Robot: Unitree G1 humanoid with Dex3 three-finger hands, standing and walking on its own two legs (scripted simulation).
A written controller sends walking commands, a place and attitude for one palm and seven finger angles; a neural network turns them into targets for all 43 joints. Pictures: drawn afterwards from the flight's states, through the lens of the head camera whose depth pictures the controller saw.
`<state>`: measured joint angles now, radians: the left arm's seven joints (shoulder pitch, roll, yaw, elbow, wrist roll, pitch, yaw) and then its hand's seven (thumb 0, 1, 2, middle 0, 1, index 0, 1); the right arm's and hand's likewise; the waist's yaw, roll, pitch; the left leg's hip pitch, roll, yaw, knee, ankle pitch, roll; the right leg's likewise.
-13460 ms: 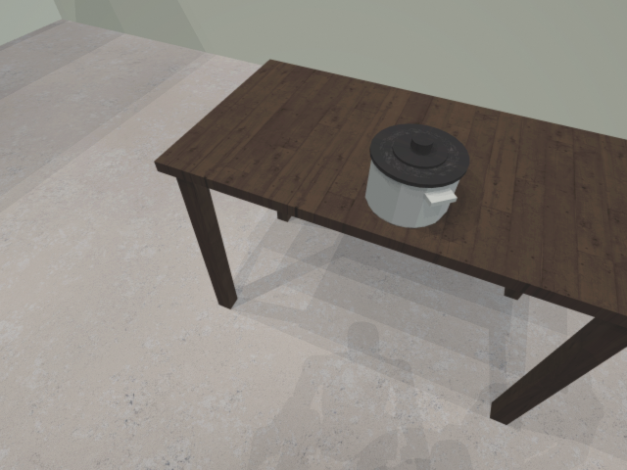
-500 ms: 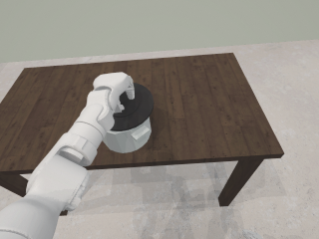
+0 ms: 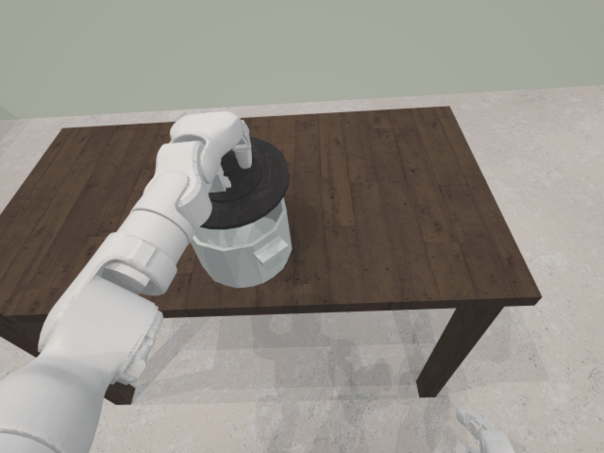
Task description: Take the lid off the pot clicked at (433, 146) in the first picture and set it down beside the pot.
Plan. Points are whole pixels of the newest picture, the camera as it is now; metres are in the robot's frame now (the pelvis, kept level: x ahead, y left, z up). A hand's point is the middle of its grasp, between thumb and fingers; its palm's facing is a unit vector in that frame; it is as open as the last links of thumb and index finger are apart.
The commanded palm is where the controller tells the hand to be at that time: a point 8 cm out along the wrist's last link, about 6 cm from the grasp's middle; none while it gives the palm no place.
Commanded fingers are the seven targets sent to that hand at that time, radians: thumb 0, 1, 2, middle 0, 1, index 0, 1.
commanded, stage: lift the lid straight up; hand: left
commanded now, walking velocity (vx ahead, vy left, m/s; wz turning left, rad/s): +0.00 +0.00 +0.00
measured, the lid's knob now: (225, 167) +0.49 +0.11 +0.12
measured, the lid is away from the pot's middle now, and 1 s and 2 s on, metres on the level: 0.01 0.01 0.10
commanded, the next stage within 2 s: move the lid sideways beside the pot in 1.02 s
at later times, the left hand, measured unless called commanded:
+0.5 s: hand (208, 148) +0.46 +0.12 +0.18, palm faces -0.23 -0.05 -0.97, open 6.8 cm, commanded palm +0.45 +0.12 +0.26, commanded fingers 0.00 0.79 0.85 -0.93 -1.03 -0.91 -1.03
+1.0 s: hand (207, 122) +0.47 +0.11 +0.21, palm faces -0.22 -0.04 -0.98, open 6.8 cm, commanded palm +0.45 +0.12 +0.28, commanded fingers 0.00 0.79 0.85 -0.93 -1.03 -0.91 -1.03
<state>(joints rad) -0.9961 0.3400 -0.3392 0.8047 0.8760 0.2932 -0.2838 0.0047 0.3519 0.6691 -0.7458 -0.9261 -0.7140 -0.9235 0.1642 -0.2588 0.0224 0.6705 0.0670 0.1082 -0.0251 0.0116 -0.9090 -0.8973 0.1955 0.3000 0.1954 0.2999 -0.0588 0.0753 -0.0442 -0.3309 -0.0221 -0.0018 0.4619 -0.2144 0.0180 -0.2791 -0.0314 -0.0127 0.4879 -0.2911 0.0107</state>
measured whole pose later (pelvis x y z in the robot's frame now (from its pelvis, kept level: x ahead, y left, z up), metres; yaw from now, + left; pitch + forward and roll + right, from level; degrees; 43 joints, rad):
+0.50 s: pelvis -0.01 +0.01 +0.00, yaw +0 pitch +4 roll +0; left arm -1.10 0.35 -0.34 0.81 0.88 0.32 -0.35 0.00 0.35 0.67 -0.75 -0.93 -0.71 -0.92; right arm 0.17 -0.26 0.03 0.68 0.06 0.07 -0.02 0.01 -0.91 -0.90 0.20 0.30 0.20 0.30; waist -0.06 0.08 -0.04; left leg -0.32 -0.04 0.00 0.45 -0.20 0.03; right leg -0.27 -0.05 -0.01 0.47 -0.28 0.02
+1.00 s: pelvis +0.00 +0.01 +0.00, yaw +0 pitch +5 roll +1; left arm -1.20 0.35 -0.33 0.85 0.90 0.34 -0.41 -0.01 0.35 0.67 -0.75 -0.93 -0.71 -0.92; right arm 0.19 -0.26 0.03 0.68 0.05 0.06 -0.01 0.01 -0.91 -0.90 0.20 0.30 0.20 0.30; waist -0.06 0.08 -0.04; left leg -0.32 -0.04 0.00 0.43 -0.19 0.03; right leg -0.27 -0.05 -0.01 0.46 -0.27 0.03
